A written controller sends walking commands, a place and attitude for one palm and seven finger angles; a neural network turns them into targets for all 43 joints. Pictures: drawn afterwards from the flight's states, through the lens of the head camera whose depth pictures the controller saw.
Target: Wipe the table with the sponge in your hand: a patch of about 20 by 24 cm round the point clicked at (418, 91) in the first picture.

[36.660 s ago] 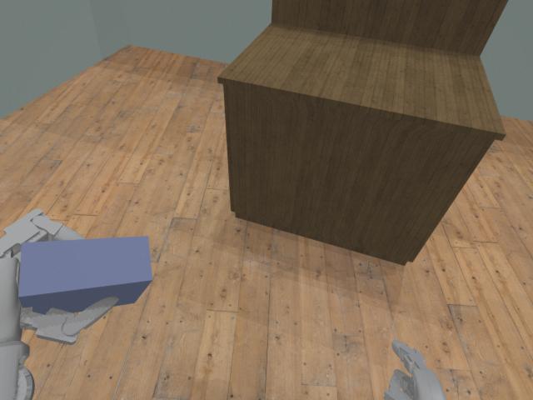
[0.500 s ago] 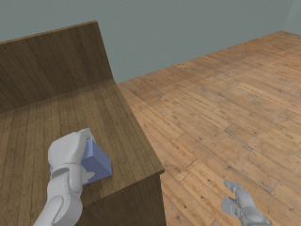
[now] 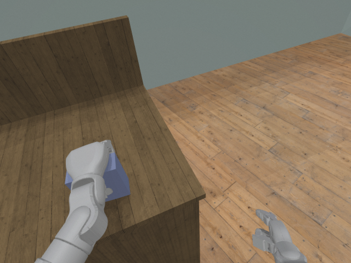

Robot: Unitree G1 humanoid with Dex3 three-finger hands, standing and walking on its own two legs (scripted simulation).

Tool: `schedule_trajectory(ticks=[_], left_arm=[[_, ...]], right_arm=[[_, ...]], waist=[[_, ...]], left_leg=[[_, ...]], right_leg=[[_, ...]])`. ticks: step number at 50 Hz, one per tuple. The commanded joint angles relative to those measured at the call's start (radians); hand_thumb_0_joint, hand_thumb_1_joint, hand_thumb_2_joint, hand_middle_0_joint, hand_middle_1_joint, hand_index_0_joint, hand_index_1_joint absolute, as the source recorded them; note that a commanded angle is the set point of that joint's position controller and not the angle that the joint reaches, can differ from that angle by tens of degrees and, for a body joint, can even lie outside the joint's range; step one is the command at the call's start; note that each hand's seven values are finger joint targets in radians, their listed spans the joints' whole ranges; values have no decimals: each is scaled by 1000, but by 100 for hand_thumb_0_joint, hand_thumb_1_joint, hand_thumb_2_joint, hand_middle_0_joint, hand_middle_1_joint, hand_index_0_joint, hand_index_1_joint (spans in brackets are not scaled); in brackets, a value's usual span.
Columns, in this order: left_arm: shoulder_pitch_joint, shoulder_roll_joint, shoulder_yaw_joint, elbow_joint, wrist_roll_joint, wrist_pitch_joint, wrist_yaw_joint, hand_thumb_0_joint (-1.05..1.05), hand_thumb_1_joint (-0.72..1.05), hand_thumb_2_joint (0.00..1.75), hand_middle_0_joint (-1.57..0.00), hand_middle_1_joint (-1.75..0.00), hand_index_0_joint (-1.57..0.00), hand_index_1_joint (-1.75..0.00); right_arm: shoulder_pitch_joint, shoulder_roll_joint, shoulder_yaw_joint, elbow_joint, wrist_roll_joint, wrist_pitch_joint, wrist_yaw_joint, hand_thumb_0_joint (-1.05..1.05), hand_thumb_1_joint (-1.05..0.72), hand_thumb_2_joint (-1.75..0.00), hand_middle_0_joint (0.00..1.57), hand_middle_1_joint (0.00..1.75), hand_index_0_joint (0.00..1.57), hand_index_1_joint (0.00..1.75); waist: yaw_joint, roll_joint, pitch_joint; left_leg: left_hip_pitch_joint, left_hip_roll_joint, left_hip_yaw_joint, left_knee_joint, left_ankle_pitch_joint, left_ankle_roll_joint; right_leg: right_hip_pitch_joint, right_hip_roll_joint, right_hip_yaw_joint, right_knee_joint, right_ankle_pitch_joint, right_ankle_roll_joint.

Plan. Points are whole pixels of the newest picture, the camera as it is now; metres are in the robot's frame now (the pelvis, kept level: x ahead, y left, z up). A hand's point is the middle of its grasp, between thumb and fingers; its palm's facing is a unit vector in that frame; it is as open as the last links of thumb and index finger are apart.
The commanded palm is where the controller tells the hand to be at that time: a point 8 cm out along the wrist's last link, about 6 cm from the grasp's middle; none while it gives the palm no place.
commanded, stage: wipe forward along the middle lane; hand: left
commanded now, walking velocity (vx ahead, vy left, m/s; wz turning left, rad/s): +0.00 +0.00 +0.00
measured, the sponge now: (103, 184) +0.28 +0.23 +0.03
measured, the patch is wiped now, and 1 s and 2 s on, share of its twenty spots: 1.00 1.00 1.00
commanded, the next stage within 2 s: slide back across to the first lane in 1.24 s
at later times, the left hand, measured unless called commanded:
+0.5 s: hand (100, 159) +0.33 +0.24 +0.07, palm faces +0.00 -0.07 -1.00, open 9.4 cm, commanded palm +0.30 +0.26 +0.10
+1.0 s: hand (97, 146) +0.37 +0.27 +0.07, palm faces -0.07 -0.02 -1.00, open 9.4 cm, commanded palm +0.35 +0.29 +0.10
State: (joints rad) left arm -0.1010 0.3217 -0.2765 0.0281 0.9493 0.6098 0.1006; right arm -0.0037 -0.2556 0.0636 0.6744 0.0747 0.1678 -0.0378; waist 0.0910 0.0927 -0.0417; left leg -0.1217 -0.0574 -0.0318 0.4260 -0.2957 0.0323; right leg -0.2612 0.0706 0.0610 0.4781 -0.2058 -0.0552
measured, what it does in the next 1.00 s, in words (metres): stands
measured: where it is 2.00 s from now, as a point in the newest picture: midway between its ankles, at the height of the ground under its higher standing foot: outside the picture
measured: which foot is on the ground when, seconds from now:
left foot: down 0.00-1.00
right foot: down 0.00-1.00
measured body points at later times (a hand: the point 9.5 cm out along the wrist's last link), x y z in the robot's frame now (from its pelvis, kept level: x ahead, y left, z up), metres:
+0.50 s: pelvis +0.00 -0.01 +0.00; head +0.00 -0.05 +0.45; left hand +0.32 +0.24 +0.12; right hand +0.22 -0.23 -0.11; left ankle -0.04 +0.10 -0.74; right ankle +0.03 -0.08 -0.74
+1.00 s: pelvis -0.01 -0.03 -0.01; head +0.02 -0.07 +0.44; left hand +0.37 +0.27 +0.13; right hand +0.15 -0.28 -0.14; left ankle -0.04 +0.10 -0.74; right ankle +0.03 -0.08 -0.74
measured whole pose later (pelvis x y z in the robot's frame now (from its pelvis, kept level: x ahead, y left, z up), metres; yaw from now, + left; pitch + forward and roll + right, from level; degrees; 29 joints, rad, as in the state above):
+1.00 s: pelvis -0.01 -0.03 -0.01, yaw +1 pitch +6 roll +1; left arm -0.53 0.48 -0.09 0.68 0.94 0.31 0.09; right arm 0.14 -0.30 0.03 0.71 0.08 0.13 -0.10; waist 0.01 0.06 -0.07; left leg -0.31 -0.03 -0.06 0.50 -0.30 0.01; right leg -0.42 0.09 0.02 0.51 -0.19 -0.09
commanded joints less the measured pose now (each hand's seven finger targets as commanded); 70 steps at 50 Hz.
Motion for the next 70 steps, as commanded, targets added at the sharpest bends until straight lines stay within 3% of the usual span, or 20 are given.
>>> schedule_trajectory(ticks=[1, 2, 5, 7, 10, 12, 13, 15, 17, 21, 22, 26, 27, 30, 32, 44, 48, 57, 65, 70], left_arm=[[-244, 147, 97, 10, 31, 17, 27, 0, 10, 130, -120, -160, -120, -160], [-239, 175, 123, 20, 38, 22, 28, 0, 10, 130, -120, -160, -120, -160], [-248, 117, 77, 48, 18, 19, 18, 0, 10, 130, -120, -160, -120, -160], [-273, 152, 103, 95, 25, 25, 14, 0, 10, 130, -120, -160, -120, -160], [-312, 117, 66, 102, 32, 11, 6, 0, 10, 130, -120, -160, -120, -160], [-320, 179, 120, 151, 36, 3, 8, 0, 10, 130, -120, -160, -120, -160], [-351, 133, 74, 170, 38, -3, 5, 0, 10, 130, -120, -160, -120, -160], [-365, 125, 71, 185, 40, -16, 4, 0, 10, 130, -120, -160, -120, -160], [-371, 183, 123, 209, 42, -26, 10, 0, 10, 130, -120, -160, -120, -160], [-410, 189, 116, 258, 32, -49, 9, 0, 10, 130, -120, -160, -120, -160], [-406, 232, 157, 264, 33, -53, 12, 0, 10, 130, -120, -160, -120, -160], [-414, 221, 146, 295, 29, -83, 15, 0, 10, 130, -120, -160, -120, -160], [-422, 276, 190, 306, 35, -88, 18, 0, 10, 130, -120, -160, -120, -160], [-492, 246, 144, 345, 35, -101, 16, 0, 10, 130, -120, -160, -120, -160], [-519, 309, 190, 376, 38, -111, 17, 0, 10, 130, -120, -160, -120, -160], [-652, 418, 247, 567, 43, -234, 20, 0, 10, 130, -120, -160, -120, -160], [-682, 466, 285, 619, 47, -287, 29, 0, 10, 130, -120, -160, -120, -160], [-738, 455, 279, 699, 55, -361, 52, 0, 10, 130, -120, -160, -120, -160], [-861, 498, 282, 810, 60, -381, 78, 0, 10, 130, -120, -160, -120, -160], [-812, 506, 307, 795, 65, -397, 85, 0, 10, 130, -120, -160, -120, -160]], right_arm=[[-204, -108, -40, -160, -1, -61, -3, 0, -90, -90, 20, 30, 20, 30], [-204, -116, -41, -155, -2, -61, 0, 0, -90, -90, 20, 30, 20, 30], [-191, -112, -39, -159, 2, -68, 1, 0, -90, -90, 20, 30, 20, 30], [-181, -123, -39, -150, 1, -66, -2, 0, -90, -90, 20, 30, 20, 30], [-167, -119, -42, -156, 1, -71, -4, 0, -90, -90, 20, 30, 20, 30], [-154, -128, -40, -146, -1, -72, -11, 0, -90, -90, 20, 30, 20, 30], [-147, -121, -37, -146, 1, -73, -14, 0, -90, -90, 20, 30, 20, 30], [-135, -123, -43, -146, 0, -76, -17, 0, -90, -90, 20, 30, 20, 30], [-123, -132, -47, -142, -2, -76, -21, 0, -90, -90, 20, 30, 20, 30], [-107, -130, -46, -139, -1, -77, -32, 0, -90, -90, 20, 30, 20, 30], [-101, -138, -48, -137, -3, -76, -34, 0, -90, -90, 20, 30, 20, 30], [-85, -133, -49, -141, -2, -80, -39, 0, -90, -90, 20, 30, 20, 30], [-77, -144, -51, -135, -4, -77, -40, 0, -90, -90, 20, 30, 20, 30], [-72, -139, -48, -136, -2, -76, -47, 0, -90, -90, 20, 30, 20, 30], [-62, -148, -53, -129, -2, -75, -52, 0, -90, -90, 20, 30, 20, 30], [18, -156, -64, -106, -1, -78, -66, 0, -90, -90, 20, 30, 20, 30], [53, -159, -72, -91, -3, -80, -66, 0, -90, -90, 20, 30, 20, 30], [102, -163, -87, -71, 0, -77, -50, 0, -90, -90, 20, 30, 20, 30], [141, -171, -86, -41, 4, -74, -47, 0, -90, -90, 20, 30, 20, 30], [151, -165, -95, -51, 1, -66, -40, 0, -90, -90, 20, 30, 20, 30]], waist=[[1, -166, -153], [6, -149, -173], [-10, -175, -163], [-12, -182, -140], [-21, -178, -147], [-15, -174, -143], [-30, -187, -137], [-30, -194, -142], [-21, -174, -163], [-33, -199, -160], [-25, -187, -169], [-30, -176, -183], [-27, -179, -190], [-48, -177, -149], [-45, -174, -145], [-67, -165, -183], [-69, -179, -241], [-84, -155, -284], [-116, -167, -248], [-83, -142, -359]], left_leg=[[-141, -1, -10, -63, 161, 7], [-145, -2, -11, -64, 165, 4], [-151, -1, -8, -52, 184, 6], [-170, 1, -12, -56, 157, 4], [-163, -1, -8, -41, 174, 8], [-184, -3, -11, -42, 156, 5], [-186, -2, -6, -40, 149, 5], [-188, -2, -7, -32, 153, 5], [-197, -4, -11, -29, 147, 3], [-222, -7, 1, -21, 122, 6], [-229, -8, -4, -21, 117, 6], [-238, -11, 5, -12, 129, 7], [-251, -11, 0, -14, 120, 5], [-270, -11, 11, -20, 72, 9], [-282, -12, 7, -21, 47, 9], [-360, -17, 16, -1, -7, 17], [-381, -18, 12, 14, 13, 20], [-395, -20, 9, 22, 68, 22], [-414, -16, 16, 22, 37, 28], [-369, -18, 19, 22, 128, 26]], right_leg=[[201, -26, 59, -57, 72, -18], [211, -23, 73, -53, 74, -21], [205, -27, 53, -42, 130, -16], [182, -25, 63, -49, 95, -18], [171, -30, 41, -37, 124, -15], [169, -27, 59, -39, 105, -18], [159, -32, 40, -35, 99, -13], [148, -31, 40, -32, 110, -13], [154, -29, 54, -31, 106, -18], [163, -40, 55, -39, 102, -6], [170, -37, 71, -41, 97, -10], [184, -45, 67, -37, 131, -5], [188, -42, 84, -37, 118, -9], [157, -49, 73, -59, 47, 0], [150, -48, 88, -70, 3, -1], [166, -68, 107, -86, -69, 15], [197, -71, 115, -72, -20, 18], [193, -65, 91, -43, 123, 16], [142, -65, 68, -58, 76, 27], [221, -64, 59, -29, 215, 20]])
